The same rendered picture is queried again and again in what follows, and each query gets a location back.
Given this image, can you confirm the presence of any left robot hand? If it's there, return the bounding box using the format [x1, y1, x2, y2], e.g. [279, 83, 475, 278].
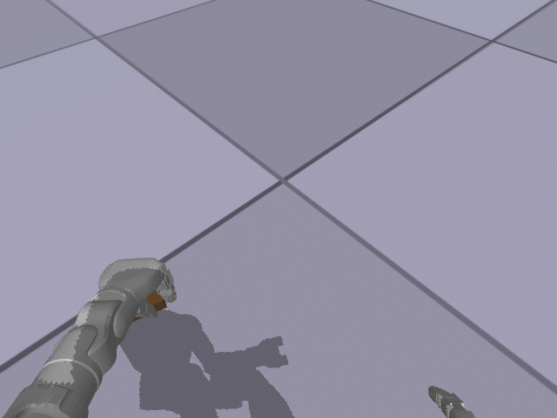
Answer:
[98, 258, 177, 318]

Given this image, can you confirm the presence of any small box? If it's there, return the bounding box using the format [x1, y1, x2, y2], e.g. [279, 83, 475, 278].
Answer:
[133, 290, 167, 321]

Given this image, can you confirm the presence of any right robot hand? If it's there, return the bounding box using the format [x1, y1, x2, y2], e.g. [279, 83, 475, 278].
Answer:
[428, 386, 476, 418]

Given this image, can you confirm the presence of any left robot arm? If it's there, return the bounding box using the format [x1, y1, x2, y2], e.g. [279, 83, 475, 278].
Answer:
[3, 287, 138, 418]

